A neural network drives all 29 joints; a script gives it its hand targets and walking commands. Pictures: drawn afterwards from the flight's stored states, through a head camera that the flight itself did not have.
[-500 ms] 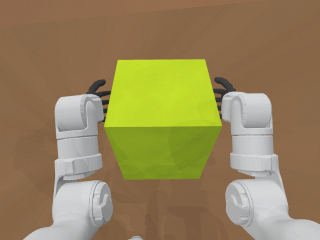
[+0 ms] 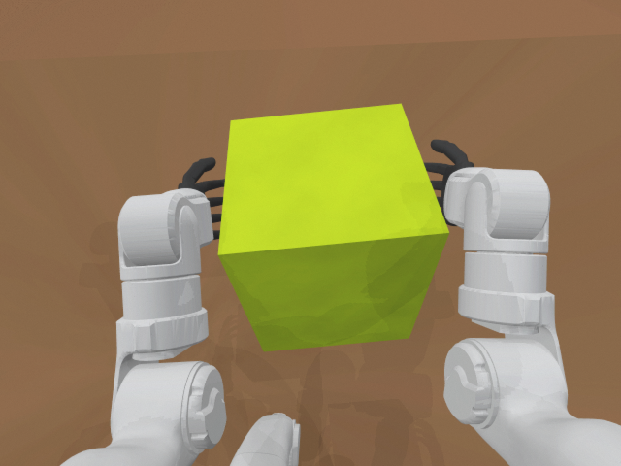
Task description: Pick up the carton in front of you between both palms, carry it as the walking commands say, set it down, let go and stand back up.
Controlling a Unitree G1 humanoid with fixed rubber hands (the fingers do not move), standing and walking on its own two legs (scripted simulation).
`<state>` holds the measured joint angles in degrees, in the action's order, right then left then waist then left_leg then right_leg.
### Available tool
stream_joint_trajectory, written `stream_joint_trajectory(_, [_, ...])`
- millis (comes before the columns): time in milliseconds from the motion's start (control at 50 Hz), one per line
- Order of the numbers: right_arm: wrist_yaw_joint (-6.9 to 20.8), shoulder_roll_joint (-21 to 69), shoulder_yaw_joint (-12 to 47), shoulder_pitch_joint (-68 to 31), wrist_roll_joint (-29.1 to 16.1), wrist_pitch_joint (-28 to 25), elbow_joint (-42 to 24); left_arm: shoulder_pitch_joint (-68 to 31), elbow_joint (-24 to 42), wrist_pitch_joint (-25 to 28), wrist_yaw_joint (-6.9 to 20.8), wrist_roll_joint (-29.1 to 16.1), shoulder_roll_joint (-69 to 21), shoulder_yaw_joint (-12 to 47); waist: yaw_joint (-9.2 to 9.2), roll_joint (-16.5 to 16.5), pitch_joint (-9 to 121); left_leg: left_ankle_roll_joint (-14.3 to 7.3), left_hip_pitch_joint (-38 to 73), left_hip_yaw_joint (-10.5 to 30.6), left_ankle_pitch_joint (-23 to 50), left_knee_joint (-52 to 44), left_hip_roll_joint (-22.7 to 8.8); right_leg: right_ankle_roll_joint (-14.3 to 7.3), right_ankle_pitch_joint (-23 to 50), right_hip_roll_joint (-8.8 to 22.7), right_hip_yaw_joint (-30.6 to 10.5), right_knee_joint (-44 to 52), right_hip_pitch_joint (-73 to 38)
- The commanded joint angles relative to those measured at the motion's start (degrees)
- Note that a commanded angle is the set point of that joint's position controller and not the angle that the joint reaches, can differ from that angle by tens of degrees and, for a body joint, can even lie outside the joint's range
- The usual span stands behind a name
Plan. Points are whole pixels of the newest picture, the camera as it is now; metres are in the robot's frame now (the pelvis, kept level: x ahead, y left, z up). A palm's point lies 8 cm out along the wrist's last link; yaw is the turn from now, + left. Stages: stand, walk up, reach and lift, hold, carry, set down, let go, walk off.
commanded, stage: carry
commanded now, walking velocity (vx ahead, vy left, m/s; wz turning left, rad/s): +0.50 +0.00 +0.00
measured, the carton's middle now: (326, 237) +0.39 +0.03 +0.07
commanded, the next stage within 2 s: none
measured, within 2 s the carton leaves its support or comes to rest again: neither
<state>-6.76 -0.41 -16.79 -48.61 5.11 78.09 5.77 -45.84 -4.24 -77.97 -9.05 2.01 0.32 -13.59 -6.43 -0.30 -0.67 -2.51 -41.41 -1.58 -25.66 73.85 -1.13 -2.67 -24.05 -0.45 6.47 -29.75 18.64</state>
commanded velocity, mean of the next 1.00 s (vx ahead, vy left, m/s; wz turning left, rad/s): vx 0.50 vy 0.00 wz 0.00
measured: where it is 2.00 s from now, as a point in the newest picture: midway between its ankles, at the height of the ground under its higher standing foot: (347, 157)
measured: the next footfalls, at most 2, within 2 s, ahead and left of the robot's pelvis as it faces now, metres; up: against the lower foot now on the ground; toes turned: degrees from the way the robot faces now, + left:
left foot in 0.16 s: +0.30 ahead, +0.12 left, +0.04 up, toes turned +6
right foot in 0.56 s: +0.54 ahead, -0.09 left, +0.08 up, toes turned -7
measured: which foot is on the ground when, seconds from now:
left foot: up 0.00-0.14, down 0.16-0.58, up 0.60-0.92, down 0.94-1.00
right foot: down 0.00-0.20, up 0.22-0.54, down 0.56-0.98, up 1.00-1.00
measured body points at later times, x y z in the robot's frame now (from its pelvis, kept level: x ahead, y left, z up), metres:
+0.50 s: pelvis +0.31 +0.03 +0.04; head +0.36 +0.03 +0.49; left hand +0.72 +0.14 +0.20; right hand +0.69 -0.17 +0.20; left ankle +0.26 +0.12 -0.69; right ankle +0.44 -0.09 -0.63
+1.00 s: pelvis +0.64 +0.02 +0.08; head +0.65 +0.02 +0.53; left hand +1.02 +0.18 +0.24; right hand +1.03 -0.12 +0.24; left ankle +0.74 +0.11 -0.62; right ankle +0.51 -0.08 -0.61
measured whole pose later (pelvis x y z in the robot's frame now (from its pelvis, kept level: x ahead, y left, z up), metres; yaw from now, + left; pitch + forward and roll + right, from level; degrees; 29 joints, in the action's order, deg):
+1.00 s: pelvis +0.64 +0.02 +0.08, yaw +0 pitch +3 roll +2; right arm -6.9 1.1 -15.6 -49.7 7.3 75.6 10.1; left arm -48.6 -9.4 -76.9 -7.4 1.8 2.7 -15.4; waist -0.9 -2.6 2.8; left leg -5.0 -34.2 -9.2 -21.0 43.8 0.9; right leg -0.3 -31.3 3.8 2.7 -49.4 14.1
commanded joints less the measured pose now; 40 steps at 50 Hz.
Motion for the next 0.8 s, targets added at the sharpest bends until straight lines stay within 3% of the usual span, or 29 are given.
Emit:
stream_joint_trajectory(0, [8.61,56.28,31.47,-42.49,-19.93,-2.50,-7.78,-58.24,14.13,2.41,15.84,-32.06,-65.17,35.94,1.93,-4.94,29.69,0.48,-8.57,-0.65,0.56,-7.88,-2.09,-11.20,16.40,15.23,-19.80,8.89,-28.16])
stream_joint_trajectory(40, [8.13,54.38,31.57,-40.62,-18.71,-1.95,-6.86,-55.06,11.68,1.83,15.89,-31.12,-63.71,35.36,1.65,-6.25,28.30,0.50,-2.84,-2.09,2.82,-18.47,-2.06,-10.20,18.91,14.60,-15.61,9.81,-24.79])
stream_joint_trajectory(80, [8.32,53.65,31.94,-39.01,-18.05,-1.52,-4.55,-52.45,8.06,1.46,16.08,-29.71,-62.71,34.82,1.94,-7.95,27.12,-0.07,4.96,-6.75,4.31,-27.20,0.65,-8.71,23.58,13.67,-11.29,9.38,-21.76])
stream_joint_trajectory(100, [8.63,53.81,32.24,-38.60,-18.05,-1.38,-3.02,-51.41,6.01,1.38,16.20,-29.03,-62.38,34.44,3.00,-8.53,27.12,-0.84,11.11,-9.60,3.75,-30.67,2.90,-7.77,29.30,13.26,-9.02,7.37,-19.50])
stream_joint_trajectory(120, [9.07,54.29,32.37,-38.39,-18.22,-1.35,-1.21,-50.34,3.97,1.34,16.31,-28.65,-62.36,34.03,5.64,-7.91,28.77,-1.83,20.94,-12.65,5.55,-34.68,5.73,-6.24,39.54,12.43,-5.67,1.43,-16.32])
stream_joint_trajectory(140, [9.52,54.77,32.16,-37.16,-18.58,-1.50,1.17,-49.58,2.33,1.30,16.41,-28.28,-62.57,33.62,9.49,-6.04,32.99,-3.35,35.12,-13.47,8.42,-38.82,7.13,-3.35,47.75,10.35,-1.29,-7.90,-11.92])
stream_joint_trajectory(160, [10.04,55.73,32.00,-35.43,-19.35,-1.79,2.40,-49.54,1.11,1.36,16.50,-27.20,-62.22,33.07,13.33,-1.96,39.00,-5.46,51.88,-2.12,4.47,-39.59,-0.56,-0.44,34.76,9.11,-0.45,-20.43,-2.06])
stream_joint_trajectory(180, [10.40,54.90,31.59,-35.97,-19.26,-2.53,3.07,-48.86,-0.31,1.17,16.77,-26.22,-62.61,31.81,13.07,16.56,44.64,-15.00,63.09,33.09,-4.83,-48.06,-16.82,2.95,9.49,0.56,-2.27,-36.86,14.12])
stream_joint_trajectory(200, [10.95,58.04,32.31,-37.17,-21.10,-2.62,2.58,-50.49,-0.24,1.48,16.72,-25.39,-62.55,31.73,13.32,17.23,39.00,-17.21,62.50,44.26,4.28,-54.79,-18.05,2.03,-7.40,-3.64,-7.07,-47.44,24.97])
stream_joint_trajectory(220, [11.52,59.98,33.56,-40.77,-23.41,-2.62,-0.74,-49.90,-0.92,1.75,16.34,-24.55,-63.31,31.00,12.17,10.65,34.35,-16.88,60.20,37.72,14.71,-50.80,-17.69,0.78,-6.25,-1.54,-9.43,-54.00,29.83])
stream_joint_trajectory(240, [12.18,62.85,35.58,-44.07,-26.49,-2.73,-3.52,-48.45,-0.29,2.07,15.77,-23.47,-62.70,30.01,12.45,3.37,32.64,-15.28,57.16,30.89,25.51,-46.91,-16.78,0.54,-4.42,0.22,-9.16,-55.42,31.10])
stream_joint_trajectory(260, [12.73,65.02,37.33,-47.64,-29.20,-3.05,-6.73,-47.21,0.13,2.36,15.09,-22.32,-62.61,29.27,11.81,1.20,31.90,-13.09,54.66,26.03,28.29,-45.93,-15.35,0.32,-3.37,1.37,-9.23,-53.12,31.15])
stream_joint_trajectory(300, [13.48,67.74,39.00,-53.32,-33.13,-3.40,-11.42,-46.52,2.48,2.89,13.52,-20.50,-61.34,28.08,10.00,3.29,32.95,-9.86,52.48,20.60,20.88,-47.73,-13.41,0.03,-1.97,2.17,-8.62,-46.74,28.66])
stream_joint_trajectory(380, [13.91,66.43,39.02,-54.35,-35.37,-3.06,-14.95,-46.48,6.59,3.10,10.86,-17.89,-58.25,28.11,10.62,6.33,31.70,-11.38,51.20,16.11,17.70,-50.98,-13.91,0.63,-2.19,2.73,-5.08,-36.72,30.16])
stream_joint_trajectory(420, [13.80,64.70,38.87,-52.43,-34.89,-2.57,-14.38,-46.04,7.55,2.69,10.09,-16.85,-56.35,28.67,10.68,7.25,30.46,-10.60,47.56,11.38,18.97,-52.37,-13.17,0.82,1.73,3.27,-3.86,-26.23,24.88])
stream_joint_trajectory(480, [13.83,62.35,38.18,-47.98,-32.87,-1.74,-9.96,-43.88,5.63,1.81,10.13,-16.12,-54.36,29.70,9.87,9.41,28.98,-7.84,42.71,4.48,26.46,-51.61,-11.63,-0.04,4.54,-0.42,2.92,-12.33,12.88])
stream_joint_trajectory(500, [13.88,61.77,37.82,-46.80,-32.02,-1.54,-7.98,-43.35,4.12,1.57,10.49,-16.22,-54.21,29.92,8.24,9.32,29.71,-6.75,40.40,2.37,34.38,-48.04,-11.32,-0.92,5.49,-2.76,6.16,-9.24,5.54])
stream_joint_trajectory(520, [13.92,61.37,37.46,-45.39,-31.24,-1.36,-5.82,-42.61,1.98,1.49,10.98,-16.37,-54.55,29.99,5.32,7.19,32.03,-4.65,36.98,-2.06,43.83,-39.79,-9.88,-2.11,9.59,-5.14,9.31,-3.74,-6.29])
stream_joint_trajectory(540, [14.03,60.91,37.22,-44.59,-30.28,-1.18,-3.87,-40.89,-0.66,1.54,11.49,-16.82,-54.64,29.71,2.47,3.86,37.27,-1.71,29.99,-4.79,44.22,-29.01,-8.10,-3.75,9.10,-3.00,5.20,-3.32,-22.67])
stream_joint_trajectory(560, [14.27,60.91,36.51,-44.95,-29.54,-0.96,-2.62,-39.93,-2.02,1.86,12.02,-16.89,-54.11,29.00,0.82,-7.47,43.60,1.80,14.85,-4.58,23.68,-13.87,-3.38,-10.08,-3.66,13.33,-23.73,1.66,-37.13])
stream_joint_trajectory(580, [14.47,60.64,35.58,-45.00,-28.36,-0.84,-1.43,-40.45,-2.82,2.22,12.57,-17.77,-55.14,29.14,-0.74,-18.74,41.27,2.90,-0.93,-1.65,-5.92,-1.38,5.61,-16.57,3.65,19.84,-45.83,10.51,-42.78])
stream_joint_trajectory(600, [14.33,61.73,35.07,-45.26,-27.15,-1.15,-0.09,-43.09,-0.73,2.16,13.19,-19.56,-56.69,30.27,0.41,-12.14,36.55,1.41,-7.31,3.31,-5.92,7.57,3.09,-16.98,12.81,20.36,-43.09,7.83,-41.60])
stream_joint_trajectory(620, [14.01,61.54,33.70,-44.30,-26.19,-1.35,-0.01,-45.93,1.65,2.30,13.82,-22.19,-59.92,31.86,0.09,-4.84,34.62,0.63,-9.36,3.85,-3.93,11.23,1.42,-16.14,23.75,19.30,-37.03,3.79,-38.22])
stream_joint_trajectory(640, [13.55,61.46,32.68,-43.90,-25.54,-1.61,-0.32,-49.78,4.83,2.65,14.37,-24.66,-61.69,32.87,0.49,-1.05,33.22,0.09,-10.01,3.95,-2.20,9.65,0.00,-13.87,27.88,17.98,-31.43,2.37,-34.93])
stream_joint_trajectory(680, [12.15,61.37,31.93,-43.59,-23.94,-1.76,-2.45,-55.35,9.86,2.67,14.64,-28.08,-64.94,35.15,1.82,-2.21,33.15,-0.47,-7.50,3.72,0.27,4.21,-1.12,-10.11,20.50,15.78,-25.86,4.25,-31.21])
stream_joint_trajectory(740, [9.91,58.32,30.96,-43.81,-21.76,-2.03,-6.20,-59.35,14.38,2.31,15.19,-31.46,-65.80,35.97,2.35,-4.41,31.71,-0.38,-7.94,0.94,-0.71,-0.54,-1.22,-10.78,15.13,15.50,-23.09,7.14,-28.48])
stream_joint_trajectory(780, [8.79,55.94,30.65,-42.74,-20.15,-1.68,-6.73,-58.17,13.55,1.76,15.32,-31.69,-64.92,35.55,2.05,-4.65,30.24,0.22,-7.75,-0.21,0.06,-8.37,-2.26,-11.41,14.46,15.54,-20.18,8.93,-27.16])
